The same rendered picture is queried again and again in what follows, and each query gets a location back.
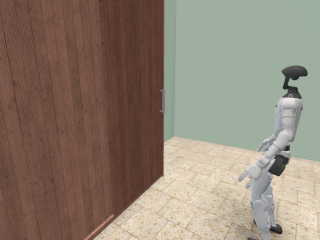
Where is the right robot hand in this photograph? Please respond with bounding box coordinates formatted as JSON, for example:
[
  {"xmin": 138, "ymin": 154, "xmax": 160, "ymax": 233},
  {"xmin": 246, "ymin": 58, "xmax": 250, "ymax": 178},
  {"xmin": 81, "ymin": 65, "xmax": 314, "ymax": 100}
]
[{"xmin": 257, "ymin": 138, "xmax": 273, "ymax": 155}]

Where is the robot right forearm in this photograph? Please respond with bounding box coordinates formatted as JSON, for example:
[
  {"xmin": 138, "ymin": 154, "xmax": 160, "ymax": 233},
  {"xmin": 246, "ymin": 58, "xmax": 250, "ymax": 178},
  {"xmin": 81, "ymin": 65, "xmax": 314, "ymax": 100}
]
[{"xmin": 269, "ymin": 134, "xmax": 276, "ymax": 142}]

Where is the right robot shin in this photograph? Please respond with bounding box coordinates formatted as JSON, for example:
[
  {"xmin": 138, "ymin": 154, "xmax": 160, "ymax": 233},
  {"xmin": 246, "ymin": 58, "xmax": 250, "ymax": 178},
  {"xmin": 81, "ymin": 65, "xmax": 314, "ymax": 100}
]
[{"xmin": 261, "ymin": 193, "xmax": 276, "ymax": 227}]

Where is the robot left upper arm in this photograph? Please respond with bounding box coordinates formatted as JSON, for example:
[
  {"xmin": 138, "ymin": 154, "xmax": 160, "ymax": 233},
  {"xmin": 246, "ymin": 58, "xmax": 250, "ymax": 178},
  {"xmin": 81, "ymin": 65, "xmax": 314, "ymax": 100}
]
[{"xmin": 278, "ymin": 98, "xmax": 297, "ymax": 142}]

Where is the robot left forearm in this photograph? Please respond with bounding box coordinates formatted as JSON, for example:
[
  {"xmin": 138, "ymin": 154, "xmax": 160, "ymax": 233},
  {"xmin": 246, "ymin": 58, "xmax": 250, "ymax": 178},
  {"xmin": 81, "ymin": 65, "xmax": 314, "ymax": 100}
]
[{"xmin": 256, "ymin": 131, "xmax": 291, "ymax": 169}]

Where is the wardrobe door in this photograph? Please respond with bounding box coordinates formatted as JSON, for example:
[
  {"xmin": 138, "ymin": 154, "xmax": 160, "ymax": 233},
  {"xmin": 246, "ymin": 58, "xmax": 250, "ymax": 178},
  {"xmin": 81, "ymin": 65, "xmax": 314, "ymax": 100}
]
[
  {"xmin": 0, "ymin": 0, "xmax": 113, "ymax": 240},
  {"xmin": 98, "ymin": 0, "xmax": 164, "ymax": 216}
]

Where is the left robot hand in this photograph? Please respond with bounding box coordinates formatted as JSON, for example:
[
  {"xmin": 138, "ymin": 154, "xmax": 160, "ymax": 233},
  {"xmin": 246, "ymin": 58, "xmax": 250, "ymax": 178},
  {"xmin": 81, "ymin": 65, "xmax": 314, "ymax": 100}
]
[{"xmin": 238, "ymin": 163, "xmax": 263, "ymax": 189}]

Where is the right robot thigh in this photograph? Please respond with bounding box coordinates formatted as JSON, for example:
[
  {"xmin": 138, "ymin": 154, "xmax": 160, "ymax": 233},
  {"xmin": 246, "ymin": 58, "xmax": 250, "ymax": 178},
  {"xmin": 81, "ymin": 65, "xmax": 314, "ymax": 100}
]
[{"xmin": 262, "ymin": 185, "xmax": 273, "ymax": 196}]

